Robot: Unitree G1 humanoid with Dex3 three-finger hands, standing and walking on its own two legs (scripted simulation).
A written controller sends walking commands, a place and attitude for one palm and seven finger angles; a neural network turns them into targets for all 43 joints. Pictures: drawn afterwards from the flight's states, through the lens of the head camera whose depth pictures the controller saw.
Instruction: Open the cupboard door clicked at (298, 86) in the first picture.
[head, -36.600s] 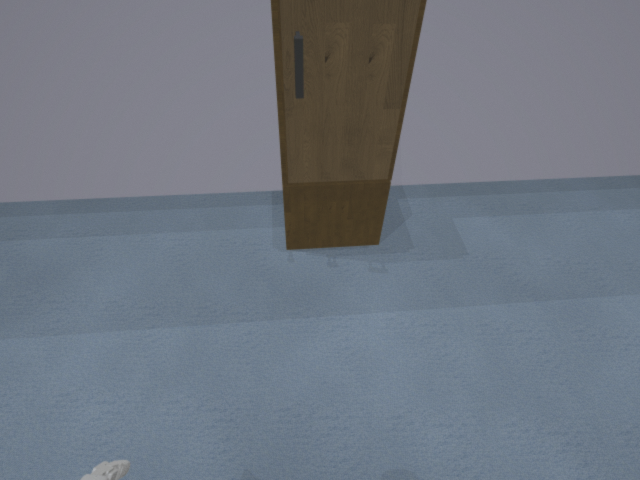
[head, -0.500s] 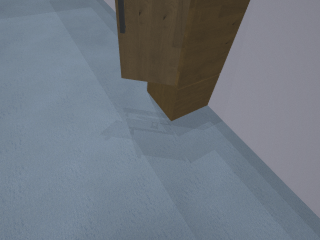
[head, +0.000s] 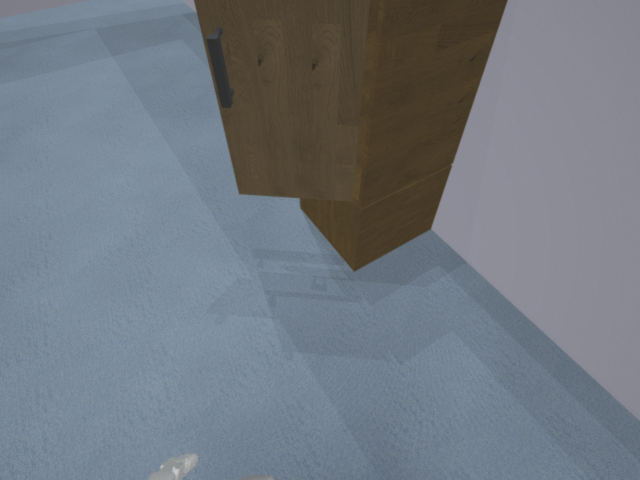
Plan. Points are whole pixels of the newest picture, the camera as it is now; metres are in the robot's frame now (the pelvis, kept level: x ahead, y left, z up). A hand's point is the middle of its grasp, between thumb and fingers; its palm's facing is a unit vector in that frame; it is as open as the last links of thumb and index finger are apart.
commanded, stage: take the last steps up to it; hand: left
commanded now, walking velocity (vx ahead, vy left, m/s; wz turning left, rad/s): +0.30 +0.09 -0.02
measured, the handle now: (223, 68) +0.92 +0.24 +0.04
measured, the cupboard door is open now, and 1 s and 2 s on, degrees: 52 52 52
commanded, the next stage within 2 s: come to a stop and stand still in 0.66 s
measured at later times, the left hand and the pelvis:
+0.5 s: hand (159, 434) +0.21 +0.25 -0.16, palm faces +0.03 -0.99 -0.16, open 7.4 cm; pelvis +0.18 +0.07 +0.01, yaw -2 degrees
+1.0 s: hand (194, 327) +0.39 +0.24 -0.18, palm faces +0.01 -0.98 -0.19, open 7.2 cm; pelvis +0.34 +0.06 +0.00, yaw -2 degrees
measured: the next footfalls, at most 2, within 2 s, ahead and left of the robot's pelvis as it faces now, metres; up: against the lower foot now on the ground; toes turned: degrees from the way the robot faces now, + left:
left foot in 0.28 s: +0.22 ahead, +0.16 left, +0.00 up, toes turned +7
right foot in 0.70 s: +0.34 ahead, -0.05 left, +0.00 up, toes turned -4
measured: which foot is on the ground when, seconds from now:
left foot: up 0.00-0.26, down 0.28-0.70, up 0.72-0.94, down 0.96-1.00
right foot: down 0.00-0.28, up 0.30-0.68, down 0.70-1.00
